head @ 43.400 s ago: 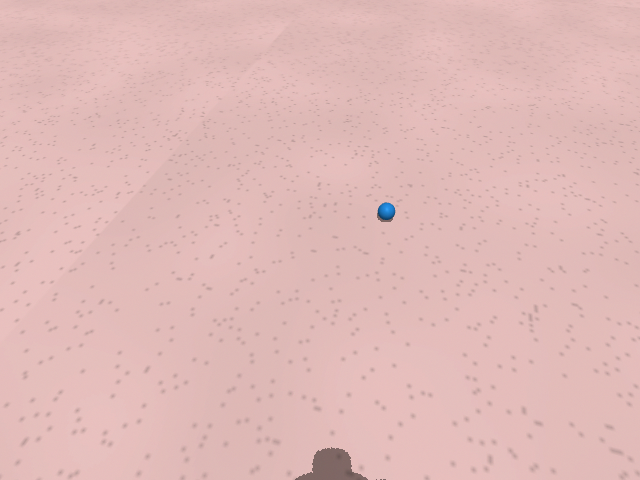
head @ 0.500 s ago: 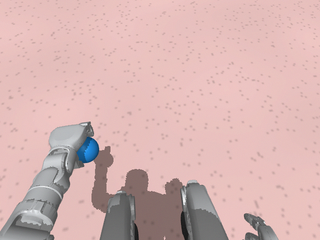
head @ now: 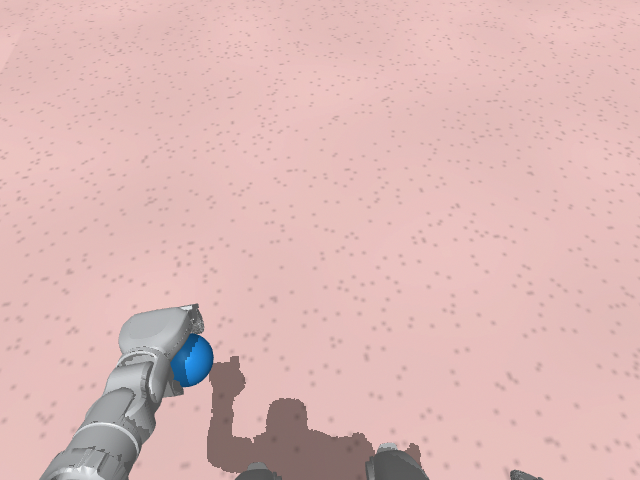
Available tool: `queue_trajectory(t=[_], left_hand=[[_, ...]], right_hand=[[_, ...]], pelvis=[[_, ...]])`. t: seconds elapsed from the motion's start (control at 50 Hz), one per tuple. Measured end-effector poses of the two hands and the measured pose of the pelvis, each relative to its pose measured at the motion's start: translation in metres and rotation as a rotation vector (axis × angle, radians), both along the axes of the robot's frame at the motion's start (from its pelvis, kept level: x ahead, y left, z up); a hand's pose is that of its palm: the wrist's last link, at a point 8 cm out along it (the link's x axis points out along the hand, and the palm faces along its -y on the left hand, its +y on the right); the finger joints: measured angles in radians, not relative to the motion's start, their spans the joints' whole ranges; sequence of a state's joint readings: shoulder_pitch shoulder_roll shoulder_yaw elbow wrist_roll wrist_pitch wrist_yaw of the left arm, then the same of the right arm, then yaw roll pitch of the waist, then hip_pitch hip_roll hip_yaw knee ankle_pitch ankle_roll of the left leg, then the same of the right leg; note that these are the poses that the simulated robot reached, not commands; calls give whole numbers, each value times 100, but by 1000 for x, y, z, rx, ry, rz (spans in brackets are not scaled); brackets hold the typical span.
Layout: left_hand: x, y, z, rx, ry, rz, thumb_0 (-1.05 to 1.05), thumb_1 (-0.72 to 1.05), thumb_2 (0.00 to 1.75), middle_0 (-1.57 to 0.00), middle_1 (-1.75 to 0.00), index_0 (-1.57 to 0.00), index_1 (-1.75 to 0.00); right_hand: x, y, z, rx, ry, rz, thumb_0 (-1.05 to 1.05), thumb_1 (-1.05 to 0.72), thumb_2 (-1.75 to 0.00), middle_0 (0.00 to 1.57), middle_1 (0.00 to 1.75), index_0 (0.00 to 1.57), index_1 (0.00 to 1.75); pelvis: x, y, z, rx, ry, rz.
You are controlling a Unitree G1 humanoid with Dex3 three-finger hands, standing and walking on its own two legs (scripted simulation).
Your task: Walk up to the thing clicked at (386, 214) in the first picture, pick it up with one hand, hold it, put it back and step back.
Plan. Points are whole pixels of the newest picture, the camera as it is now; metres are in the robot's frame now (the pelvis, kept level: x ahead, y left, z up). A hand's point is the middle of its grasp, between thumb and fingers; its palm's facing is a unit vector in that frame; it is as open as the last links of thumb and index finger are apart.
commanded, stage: lift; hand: left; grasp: from above
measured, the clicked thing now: (186, 359) +0.34 +0.19 -0.12
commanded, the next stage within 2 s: hold in 0.20 s
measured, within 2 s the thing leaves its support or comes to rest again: neither
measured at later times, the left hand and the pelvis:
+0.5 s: hand (144, 343) +0.33 +0.22 -0.02, palm faces -0.45 -0.06 -0.89, open 10.5 cm; pelvis +0.02 +0.00 +0.05, yaw +0 degrees
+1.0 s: hand (135, 338) +0.32 +0.22 +0.01, palm faces -0.45 -0.05 -0.89, open 10.5 cm; pelvis +0.02 +0.00 +0.06, yaw -1 degrees
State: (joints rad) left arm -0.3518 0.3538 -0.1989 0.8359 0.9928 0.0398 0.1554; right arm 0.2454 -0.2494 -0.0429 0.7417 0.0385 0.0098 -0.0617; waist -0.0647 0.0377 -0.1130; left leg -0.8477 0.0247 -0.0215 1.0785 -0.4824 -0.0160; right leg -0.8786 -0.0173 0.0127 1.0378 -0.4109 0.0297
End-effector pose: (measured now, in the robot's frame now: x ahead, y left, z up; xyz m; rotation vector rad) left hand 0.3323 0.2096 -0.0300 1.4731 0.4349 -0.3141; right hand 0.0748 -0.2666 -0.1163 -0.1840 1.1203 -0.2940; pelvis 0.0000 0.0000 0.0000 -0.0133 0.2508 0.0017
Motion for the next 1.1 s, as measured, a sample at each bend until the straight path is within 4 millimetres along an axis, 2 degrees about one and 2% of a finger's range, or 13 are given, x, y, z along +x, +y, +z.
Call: queue_trajectory(t=[0.18,0.38,0.78,1.1], left_hand=[[5,6,31,7,-11,18,-2,-6,67,-71,-92,-53,-78],[3,9,52,7,-4,2,-2,-6,69,-70,-93,-53,-78],[2,12,88,13,-15,-25,-2,-6,68,-71,-92,-53,-77],[-8,7,103,8,-15,-43,-2,-5,67,-70,-92,-53,-77]], right_hand=[[15,3,25,18,-20,5,0,-92,-90,20,30,20,30],[34,7,42,35,-60,16,0,-92,-90,20,30,20,30],[56,8,59,51,-120,31,0,-92,-90,20,30,20,30],[67,11,66,65,-170,46,1,-92,-90,20,30,20,30]], pelvis=[[13,1,25,3,-51,-1],[21,3,41,6,-91,-5],[27,4,55,11,-148,-14],[22,2,59,18,-178,-22]])
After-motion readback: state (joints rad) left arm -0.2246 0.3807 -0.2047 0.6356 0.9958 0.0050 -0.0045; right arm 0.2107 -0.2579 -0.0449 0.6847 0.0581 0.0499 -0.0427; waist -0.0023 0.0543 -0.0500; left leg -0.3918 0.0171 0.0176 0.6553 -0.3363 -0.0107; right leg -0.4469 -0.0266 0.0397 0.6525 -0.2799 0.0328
